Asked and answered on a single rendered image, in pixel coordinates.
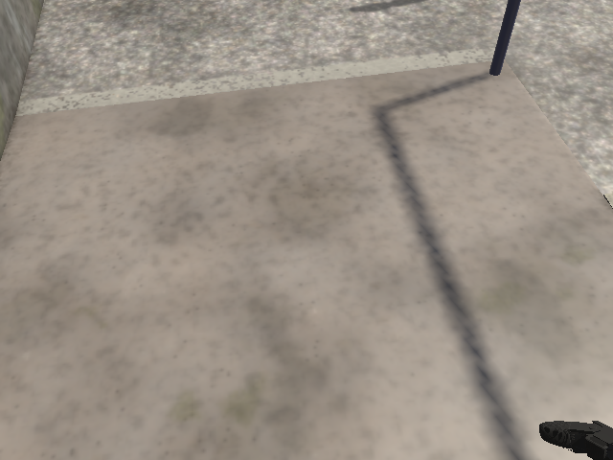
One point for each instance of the robot right hand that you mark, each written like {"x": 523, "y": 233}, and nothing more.
{"x": 594, "y": 439}

